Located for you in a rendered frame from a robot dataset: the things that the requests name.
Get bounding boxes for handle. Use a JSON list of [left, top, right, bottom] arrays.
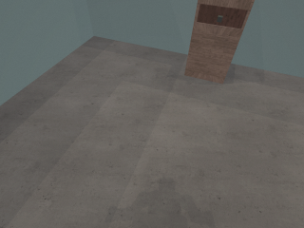
[[217, 15, 223, 23]]

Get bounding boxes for drawer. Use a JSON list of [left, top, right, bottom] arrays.
[[197, 4, 247, 29]]

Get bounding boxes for cabinet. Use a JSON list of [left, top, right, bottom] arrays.
[[184, 0, 255, 84]]

